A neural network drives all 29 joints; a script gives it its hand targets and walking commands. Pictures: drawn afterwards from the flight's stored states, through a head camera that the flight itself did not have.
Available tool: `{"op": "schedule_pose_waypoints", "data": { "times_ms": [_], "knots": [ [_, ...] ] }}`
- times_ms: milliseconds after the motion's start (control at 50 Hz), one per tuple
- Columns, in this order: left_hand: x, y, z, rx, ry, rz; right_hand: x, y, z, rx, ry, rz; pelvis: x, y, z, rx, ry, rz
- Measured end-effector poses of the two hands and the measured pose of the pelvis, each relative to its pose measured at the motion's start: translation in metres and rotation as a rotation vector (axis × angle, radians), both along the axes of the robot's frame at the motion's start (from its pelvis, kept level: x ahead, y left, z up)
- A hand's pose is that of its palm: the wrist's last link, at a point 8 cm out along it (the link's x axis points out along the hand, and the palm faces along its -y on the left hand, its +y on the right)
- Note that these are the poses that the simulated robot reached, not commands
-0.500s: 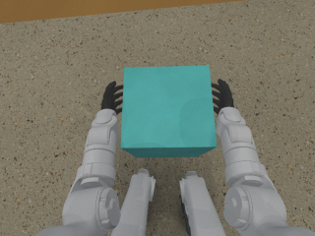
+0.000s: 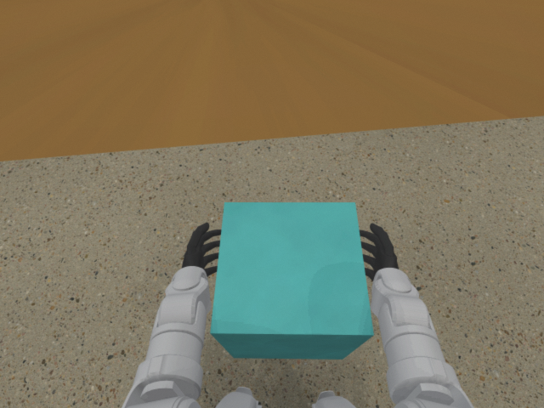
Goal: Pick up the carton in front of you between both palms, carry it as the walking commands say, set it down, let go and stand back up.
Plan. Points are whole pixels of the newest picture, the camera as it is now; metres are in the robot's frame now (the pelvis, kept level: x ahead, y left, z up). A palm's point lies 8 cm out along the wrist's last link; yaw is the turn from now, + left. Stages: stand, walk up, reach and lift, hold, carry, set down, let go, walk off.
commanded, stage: reach and lift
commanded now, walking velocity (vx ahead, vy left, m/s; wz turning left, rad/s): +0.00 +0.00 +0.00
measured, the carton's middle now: (288, 287) +0.32 +0.00 -0.09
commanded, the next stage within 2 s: hold in 1.32 s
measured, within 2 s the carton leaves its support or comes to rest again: neither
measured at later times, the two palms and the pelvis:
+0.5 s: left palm (179, 260) +0.29 +0.15 +0.07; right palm (410, 265) +0.29 -0.15 +0.07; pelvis +0.00 +0.00 +0.05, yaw +0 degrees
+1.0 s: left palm (179, 250) +0.30 +0.15 +0.08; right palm (412, 255) +0.30 -0.15 +0.08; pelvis +0.01 +0.00 +0.05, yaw +0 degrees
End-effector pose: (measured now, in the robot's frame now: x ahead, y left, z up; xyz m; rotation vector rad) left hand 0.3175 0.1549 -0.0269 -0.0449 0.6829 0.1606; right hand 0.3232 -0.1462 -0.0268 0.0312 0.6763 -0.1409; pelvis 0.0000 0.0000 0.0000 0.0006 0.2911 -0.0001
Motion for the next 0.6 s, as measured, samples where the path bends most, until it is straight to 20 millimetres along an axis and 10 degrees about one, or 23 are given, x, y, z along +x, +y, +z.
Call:
{"op": "schedule_pose_waypoints", "data": {
  "times_ms": [320,600],
  "knots": [
    [-0.019,-0.002,0.09,0.023,-0.026,-0.033,-0.023,-0.002,0.09,-0.023,-0.026,0.008,0.014,0.001,0.045,0.001,-0.283,-0.001],
    [-0.027,-0.003,0.097,0.029,0.005,-0.043,-0.031,-0.003,0.097,-0.031,0.006,0.014,-0.005,0.003,0.045,-0.001,-0.355,-0.001]
  ]
}}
